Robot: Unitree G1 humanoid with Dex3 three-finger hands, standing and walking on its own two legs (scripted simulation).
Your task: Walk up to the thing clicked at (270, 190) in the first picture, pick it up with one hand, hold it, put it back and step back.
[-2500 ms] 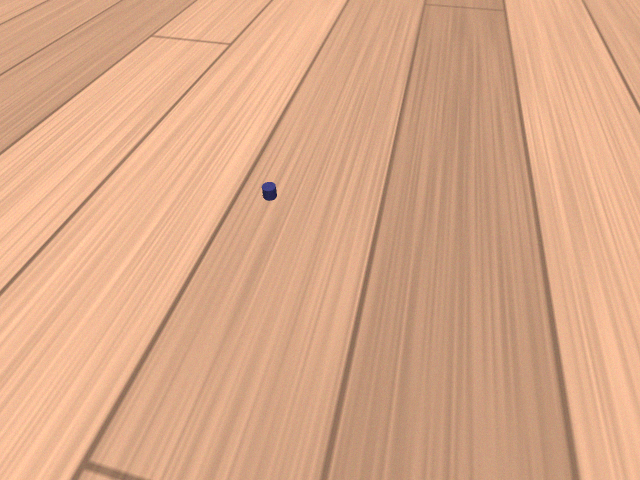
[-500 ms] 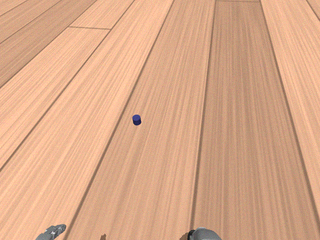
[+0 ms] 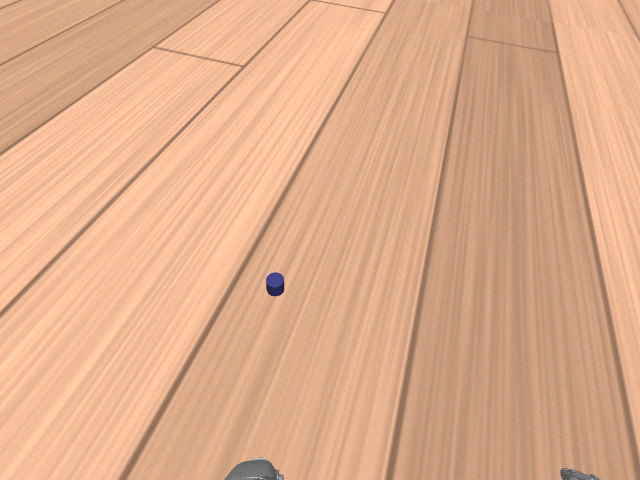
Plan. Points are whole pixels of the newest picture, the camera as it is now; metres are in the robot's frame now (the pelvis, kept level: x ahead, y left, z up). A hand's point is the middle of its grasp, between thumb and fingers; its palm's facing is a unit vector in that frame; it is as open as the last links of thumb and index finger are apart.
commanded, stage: walk up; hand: left
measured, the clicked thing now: (275, 284) +0.83 +0.19 -0.72
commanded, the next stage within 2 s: none
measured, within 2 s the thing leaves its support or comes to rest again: neither
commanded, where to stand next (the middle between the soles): +0.50 -0.05 m, yaw +0 degrees
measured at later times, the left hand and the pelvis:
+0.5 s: hand (197, 358) +0.29 +0.21 -0.10, palm faces -0.05 -0.91 -0.42, open 7.4 cm; pelvis +0.19 -0.06 +0.01, yaw -1 degrees
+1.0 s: hand (201, 325) +0.37 +0.23 -0.15, palm faces -0.03 -0.95 -0.32, open 7.4 cm; pelvis +0.34 -0.03 +0.01, yaw +2 degrees
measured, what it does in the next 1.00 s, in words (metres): walks ahead: right foot, then left foot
